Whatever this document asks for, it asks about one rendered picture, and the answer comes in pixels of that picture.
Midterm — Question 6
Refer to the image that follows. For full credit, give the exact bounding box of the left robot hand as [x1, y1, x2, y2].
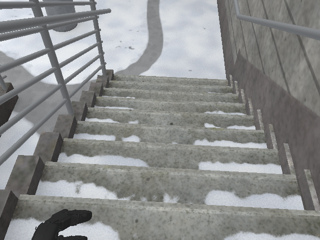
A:
[31, 209, 92, 240]

